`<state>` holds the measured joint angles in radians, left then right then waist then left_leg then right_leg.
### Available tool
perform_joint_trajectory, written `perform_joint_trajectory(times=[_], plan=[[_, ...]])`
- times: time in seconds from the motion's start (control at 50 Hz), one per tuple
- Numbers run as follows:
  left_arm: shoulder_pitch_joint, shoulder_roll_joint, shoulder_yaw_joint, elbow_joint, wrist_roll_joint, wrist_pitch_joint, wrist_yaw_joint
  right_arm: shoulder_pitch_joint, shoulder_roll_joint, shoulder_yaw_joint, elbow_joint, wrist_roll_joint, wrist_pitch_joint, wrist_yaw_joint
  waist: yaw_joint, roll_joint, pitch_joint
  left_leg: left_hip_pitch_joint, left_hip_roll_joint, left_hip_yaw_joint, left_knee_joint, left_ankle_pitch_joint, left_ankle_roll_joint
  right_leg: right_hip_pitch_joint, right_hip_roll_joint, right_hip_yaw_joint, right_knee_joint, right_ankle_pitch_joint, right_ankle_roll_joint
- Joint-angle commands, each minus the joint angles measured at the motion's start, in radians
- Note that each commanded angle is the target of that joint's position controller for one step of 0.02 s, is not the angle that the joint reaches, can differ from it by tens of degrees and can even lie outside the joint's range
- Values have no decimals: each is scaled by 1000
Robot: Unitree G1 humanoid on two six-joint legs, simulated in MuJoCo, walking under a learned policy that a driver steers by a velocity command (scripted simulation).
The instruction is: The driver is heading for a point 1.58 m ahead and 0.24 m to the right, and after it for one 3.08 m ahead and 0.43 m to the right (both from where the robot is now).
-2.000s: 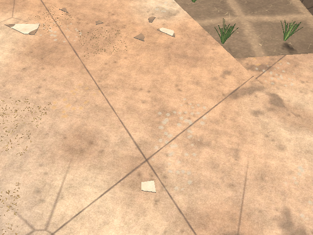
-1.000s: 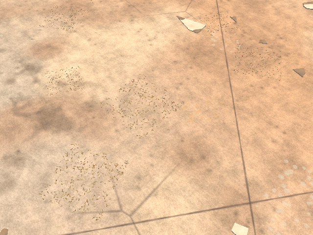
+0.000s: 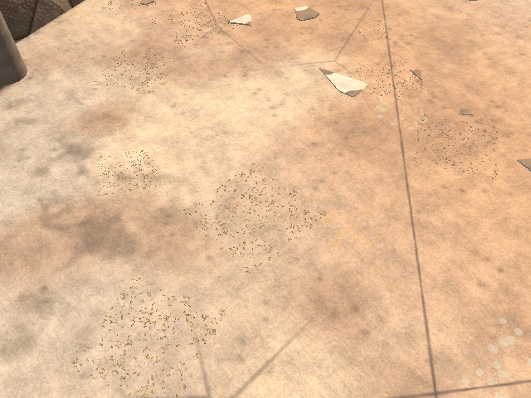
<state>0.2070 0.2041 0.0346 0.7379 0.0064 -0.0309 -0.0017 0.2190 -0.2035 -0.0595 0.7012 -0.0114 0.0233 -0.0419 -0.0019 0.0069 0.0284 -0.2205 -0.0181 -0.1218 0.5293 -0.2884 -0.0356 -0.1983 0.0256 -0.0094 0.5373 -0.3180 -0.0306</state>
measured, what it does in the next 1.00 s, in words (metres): stands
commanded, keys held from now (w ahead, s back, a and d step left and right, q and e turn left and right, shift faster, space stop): no key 0.82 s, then w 0.18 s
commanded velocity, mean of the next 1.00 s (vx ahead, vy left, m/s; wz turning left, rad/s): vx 0.03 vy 0.00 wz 0.00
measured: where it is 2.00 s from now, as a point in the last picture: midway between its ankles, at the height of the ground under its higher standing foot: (253, 386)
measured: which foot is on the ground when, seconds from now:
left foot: down 0.00-0.88, up 0.90-1.00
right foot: down 0.00-1.00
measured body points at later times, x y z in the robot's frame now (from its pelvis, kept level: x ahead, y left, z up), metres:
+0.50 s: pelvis +0.00 -0.02 +0.00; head +0.01 -0.02 +0.45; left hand +0.09 +0.23 -0.12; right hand +0.07 -0.27 -0.13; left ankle +0.00 +0.15 -0.73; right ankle -0.02 -0.10 -0.73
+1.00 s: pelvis +0.01 +0.00 +0.01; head +0.01 +0.00 +0.46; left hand +0.03 +0.26 -0.14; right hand +0.05 -0.27 -0.13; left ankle -0.01 +0.13 -0.69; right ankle -0.02 -0.10 -0.73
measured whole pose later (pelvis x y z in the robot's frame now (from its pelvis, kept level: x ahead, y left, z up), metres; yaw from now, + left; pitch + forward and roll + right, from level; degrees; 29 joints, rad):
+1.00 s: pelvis +0.01 +0.00 +0.01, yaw +0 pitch +0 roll +0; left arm 0.33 0.24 0.05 1.00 -0.01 -0.03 0.03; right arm 0.28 -0.22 -0.06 1.03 0.02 -0.03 -0.04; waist 0.03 -0.01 -0.01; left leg -0.34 0.02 -0.02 0.83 -0.44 0.01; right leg -0.12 0.04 -0.01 0.40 -0.28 -0.07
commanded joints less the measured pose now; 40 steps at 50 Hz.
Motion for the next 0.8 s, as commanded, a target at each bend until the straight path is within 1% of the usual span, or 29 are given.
perform_joint_trajectory(times=[0.02,0.16,0.28,0.52,0.8], plan=[[-14,98,27,-59,-1,-15,3,-4,-94,-27,-57,0,-14,-6,-1,-7,-40,31,41,-34,-55,221,12,-23,-81,91,-116,178,-18],[0,92,29,-30,-2,-15,4,19,-92,-29,-20,1,-16,-14,0,-10,-30,29,44,-30,-65,210,2,-17,-83,100,-137,176,-28],[11,91,29,6,-3,-13,6,41,-94,-29,27,3,-17,-20,1,-11,-21,28,46,-26,-75,207,-5,-10,-85,106,-153,180,-34],[31,100,26,103,-7,-3,13,70,-102,-26,152,9,-21,-30,6,-12,-3,33,48,-15,-99,209,-12,9,-82,109,-184,194,-40],[61,110,16,201,-9,10,23,81,-103,-15,287,12,-26,-30,10,-9,12,30,45,3,-125,206,-7,22,-70,99,-199,199,-39]])
Velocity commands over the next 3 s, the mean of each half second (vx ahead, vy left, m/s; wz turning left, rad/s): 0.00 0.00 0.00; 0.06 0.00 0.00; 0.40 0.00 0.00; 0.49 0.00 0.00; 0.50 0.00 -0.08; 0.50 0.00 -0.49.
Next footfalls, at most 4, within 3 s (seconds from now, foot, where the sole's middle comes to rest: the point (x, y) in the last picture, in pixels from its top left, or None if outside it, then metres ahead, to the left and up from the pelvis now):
1.16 left None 0.13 0.15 -0.77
1.68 right None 0.50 -0.06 -0.77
2.22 left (216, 300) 0.79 0.18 -0.77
2.78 right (302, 223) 1.07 -0.08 -0.77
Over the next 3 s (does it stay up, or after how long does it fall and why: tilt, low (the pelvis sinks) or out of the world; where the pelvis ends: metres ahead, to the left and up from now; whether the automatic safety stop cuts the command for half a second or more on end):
stays up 1.04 0.00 0.01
